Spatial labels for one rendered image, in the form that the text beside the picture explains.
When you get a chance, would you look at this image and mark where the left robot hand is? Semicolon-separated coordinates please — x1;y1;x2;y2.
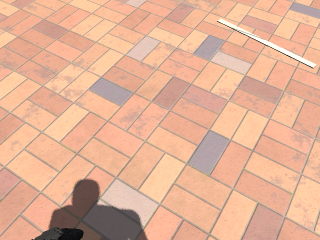
31;227;84;240

